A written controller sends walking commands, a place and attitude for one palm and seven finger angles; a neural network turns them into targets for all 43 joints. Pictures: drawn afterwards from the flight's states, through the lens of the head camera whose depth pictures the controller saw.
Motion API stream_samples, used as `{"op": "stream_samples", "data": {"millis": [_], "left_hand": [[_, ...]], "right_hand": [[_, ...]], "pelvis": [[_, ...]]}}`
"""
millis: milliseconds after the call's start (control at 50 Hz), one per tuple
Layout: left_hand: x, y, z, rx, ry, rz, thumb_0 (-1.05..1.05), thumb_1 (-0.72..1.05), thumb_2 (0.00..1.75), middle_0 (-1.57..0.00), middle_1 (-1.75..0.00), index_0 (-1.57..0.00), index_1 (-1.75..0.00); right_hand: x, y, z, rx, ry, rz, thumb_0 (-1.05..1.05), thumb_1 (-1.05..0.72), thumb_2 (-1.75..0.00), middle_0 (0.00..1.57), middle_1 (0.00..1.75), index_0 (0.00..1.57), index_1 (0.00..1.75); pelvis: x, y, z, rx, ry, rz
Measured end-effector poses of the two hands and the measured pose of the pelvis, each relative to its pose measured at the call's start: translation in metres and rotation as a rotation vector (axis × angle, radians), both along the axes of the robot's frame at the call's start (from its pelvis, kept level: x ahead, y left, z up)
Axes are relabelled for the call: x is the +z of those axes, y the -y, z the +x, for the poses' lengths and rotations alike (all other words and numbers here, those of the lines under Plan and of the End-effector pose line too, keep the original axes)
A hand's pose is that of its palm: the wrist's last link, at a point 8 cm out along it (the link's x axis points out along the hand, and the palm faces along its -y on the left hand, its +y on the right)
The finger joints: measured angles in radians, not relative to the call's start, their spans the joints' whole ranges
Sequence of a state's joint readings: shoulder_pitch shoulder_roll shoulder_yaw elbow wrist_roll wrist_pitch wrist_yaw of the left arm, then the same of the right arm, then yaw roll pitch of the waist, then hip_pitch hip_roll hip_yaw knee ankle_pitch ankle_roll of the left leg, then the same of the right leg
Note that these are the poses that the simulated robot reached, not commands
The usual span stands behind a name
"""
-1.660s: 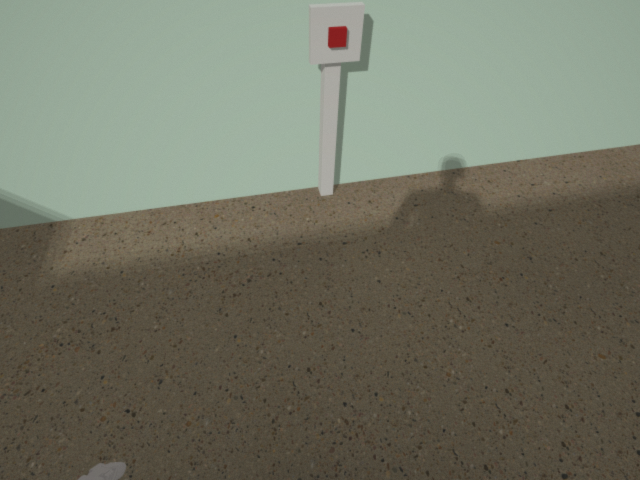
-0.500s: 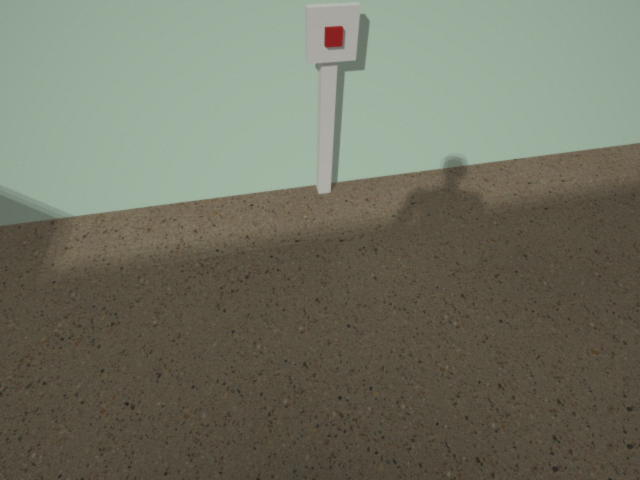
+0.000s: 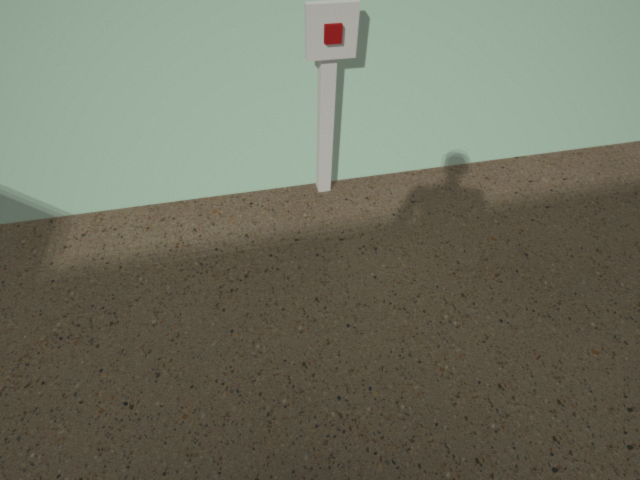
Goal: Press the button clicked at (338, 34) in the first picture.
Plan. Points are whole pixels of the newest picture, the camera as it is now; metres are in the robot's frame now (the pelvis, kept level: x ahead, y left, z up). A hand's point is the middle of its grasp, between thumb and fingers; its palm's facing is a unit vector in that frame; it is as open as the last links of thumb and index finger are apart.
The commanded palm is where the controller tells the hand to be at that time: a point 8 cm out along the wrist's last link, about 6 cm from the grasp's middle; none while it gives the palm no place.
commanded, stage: walk to a spot facing it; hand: left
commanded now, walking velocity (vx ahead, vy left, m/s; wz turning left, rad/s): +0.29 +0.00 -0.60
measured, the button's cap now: (333, 33) +1.44 +0.04 -0.04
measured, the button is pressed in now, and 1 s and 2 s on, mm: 0 0 0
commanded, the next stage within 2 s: turn to face it in 2.00 s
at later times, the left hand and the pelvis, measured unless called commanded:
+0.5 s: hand out of the picture +0.07 +0.14 -0.17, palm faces -0.13 -0.97 -0.18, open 7.4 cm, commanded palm none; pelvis +0.10 -0.04 -0.01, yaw -13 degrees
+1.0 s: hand (266, 291) +0.48 +0.14 -0.17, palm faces -0.41 -0.89 -0.21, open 7.4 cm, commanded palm none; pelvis +0.31 -0.01 +0.00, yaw -29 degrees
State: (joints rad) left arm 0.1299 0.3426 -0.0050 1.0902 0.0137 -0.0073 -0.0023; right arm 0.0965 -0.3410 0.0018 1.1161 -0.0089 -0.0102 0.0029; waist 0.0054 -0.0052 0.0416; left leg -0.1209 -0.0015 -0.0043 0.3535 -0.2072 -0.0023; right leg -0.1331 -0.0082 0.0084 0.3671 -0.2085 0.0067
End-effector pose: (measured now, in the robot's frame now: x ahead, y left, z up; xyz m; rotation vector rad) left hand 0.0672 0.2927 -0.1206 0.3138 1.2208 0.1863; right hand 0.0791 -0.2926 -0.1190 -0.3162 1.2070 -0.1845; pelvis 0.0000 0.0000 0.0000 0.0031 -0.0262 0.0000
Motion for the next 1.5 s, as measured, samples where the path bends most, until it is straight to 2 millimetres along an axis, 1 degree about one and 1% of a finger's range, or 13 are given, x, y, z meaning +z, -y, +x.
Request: {"op": "stream_samples", "data": {"millis": [160, 360, 480, 580, 720, 780, 860, 960, 1100, 1240, 1320, 1400, 1500], "left_hand": [[-0.014, 0.018, -0.004, -0.009, -0.059, -0.040, 0.00, 0.91, 0.90, -0.20, -0.30, -0.20, -0.30], [-0.030, 0.080, 0.006, -0.020, -0.112, -0.103, 0.00, 0.91, 0.90, -0.20, -0.30, -0.20, -0.30], [-0.017, 0.102, 0.003, -0.034, -0.237, -0.133, 0.00, 0.91, 0.90, -0.20, -0.30, -0.20, -0.30], [-0.015, 0.101, 0.028, -0.059, -0.310, -0.139, 0.00, 0.90, 0.90, -0.20, -0.30, -0.20, -0.30], [-0.039, 0.070, 0.112, -0.091, -0.318, -0.124, 0.00, 0.90, 0.90, -0.20, -0.30, -0.20, -0.30], [-0.054, 0.056, 0.170, -0.145, -0.296, -0.116, 0.01, 0.90, 0.90, -0.20, -0.30, -0.20, -0.30], [-0.047, 0.058, 0.271, -0.255, -0.173, -0.115, 0.01, 0.91, 0.90, -0.20, -0.30, -0.20, -0.30], [-0.025, 0.089, 0.387, -0.372, -0.006, -0.135, 0.01, 0.91, 0.90, -0.19, -0.30, -0.19, -0.30], [-0.011, 0.164, 0.496, -0.540, 0.066, -0.172, 0.00, 0.91, 0.90, -0.19, -0.30, -0.19, -0.30], [-0.020, 0.275, 0.572, -0.704, 0.065, -0.215, 0.01, 0.91, 0.90, -0.19, -0.30, -0.19, -0.30], [-0.032, 0.331, 0.602, -0.746, 0.114, -0.242, 0.00, 0.91, 0.90, -0.20, -0.30, -0.19, -0.30], [-0.030, 0.340, 0.602, -0.708, 0.072, -0.230, 0.00, 0.91, 0.90, -0.20, -0.30, -0.20, -0.30], [-0.020, 0.320, 0.618, -0.641, 0.031, -0.141, -0.03, 0.95, 0.90, -0.20, -0.30, -0.20, -0.30]], "right_hand": [[-0.014, -0.012, -0.011, -0.054, -0.005, 0.042, 0.00, -0.91, -0.90, 0.20, 0.30, 0.21, 0.30], [-0.049, -0.007, -0.047, -0.193, -0.142, 0.129, 0.01, -0.91, -0.90, 0.20, 0.30, 0.21, 0.30], [-0.030, -0.006, 0.009, -0.239, -0.051, 0.147, 0.01, -0.91, -0.90, 0.20, 0.30, 0.20, 0.30], [-0.019, -0.010, 0.079, -0.259, 0.071, 0.157, 0.01, -0.91, -0.90, 0.20, 0.30, 0.20, 0.30], [-0.017, -0.024, 0.187, -0.244, 0.206, 0.121, 0.01, -0.91, -0.90, 0.20, 0.30, 0.20, 0.30], [-0.017, -0.029, 0.204, -0.279, 0.250, 0.085, 0.00, -0.91, -0.90, 0.20, 0.30, 0.20, 0.30], [-0.011, -0.041, 0.187, -0.383, 0.193, 0.078, 0.00, -0.91, -0.90, 0.20, 0.30, 0.21, 0.30], [-0.010, -0.051, 0.145, -0.542, 0.056, 0.072, -0.01, -0.93, -0.90, 0.20, 0.30, 0.21, 0.30], [-0.013, -0.076, 0.100, -0.715, -0.139, 0.122, 0.00, -0.92, -0.90, 0.20, 0.30, 0.20, 0.30], [-0.019, -0.104, 0.088, -0.862, -0.322, 0.247, 0.00, -0.91, -0.90, 0.20, 0.30, 0.20, 0.30], [-0.031, -0.097, 0.102, -0.915, -0.393, 0.327, 0.01, -0.91, -0.90, 0.20, 0.30, 0.20, 0.30], [-0.036, -0.048, 0.154, -0.904, -0.308, 0.307, 0.01, -0.91, -0.90, 0.20, 0.30, 0.20, 0.30], [-0.033, 0.034, 0.247, -0.839, -0.079, 0.221, 0.01, -0.91, -0.90, 0.20, 0.30, 0.20, 0.30]], "pelvis": [[-0.007, 0.003, 0.013, -0.062, -0.008, 0.007], [-0.023, 0.033, 0.054, -0.147, -0.009, -0.008], [-0.007, 0.037, 0.090, -0.210, -0.028, 0.008], [-0.004, 0.032, 0.127, -0.264, -0.042, 0.008], [-0.022, 0.014, 0.201, -0.334, -0.042, -0.013], [-0.030, 0.007, 0.227, -0.383, -0.020, -0.017], [-0.018, 0.005, 0.256, -0.432, -0.003, -0.015], [-0.007, 0.008, 0.294, -0.486, -0.014, -0.006], [-0.004, 0.029, 0.344, -0.550, -0.019, 0.005], [-0.014, 0.078, 0.393, -0.615, -0.031, 0.007], [-0.029, 0.118, 0.418, -0.638, -0.028, 0.004], [-0.021, 0.143, 0.442, -0.657, -0.016, -0.005], [-0.009, 0.165, 0.476, -0.678, -0.033, -0.008]]}}
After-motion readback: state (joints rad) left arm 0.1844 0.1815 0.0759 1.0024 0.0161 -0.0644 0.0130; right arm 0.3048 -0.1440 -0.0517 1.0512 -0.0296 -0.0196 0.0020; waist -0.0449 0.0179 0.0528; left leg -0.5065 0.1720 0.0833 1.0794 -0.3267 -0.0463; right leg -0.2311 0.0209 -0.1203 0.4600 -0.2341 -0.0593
